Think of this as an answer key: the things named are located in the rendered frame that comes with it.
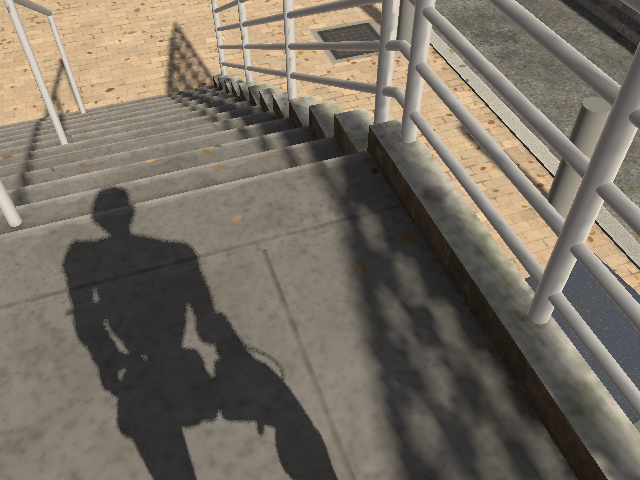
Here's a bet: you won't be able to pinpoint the stairs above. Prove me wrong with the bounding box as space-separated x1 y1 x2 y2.
0 85 345 235

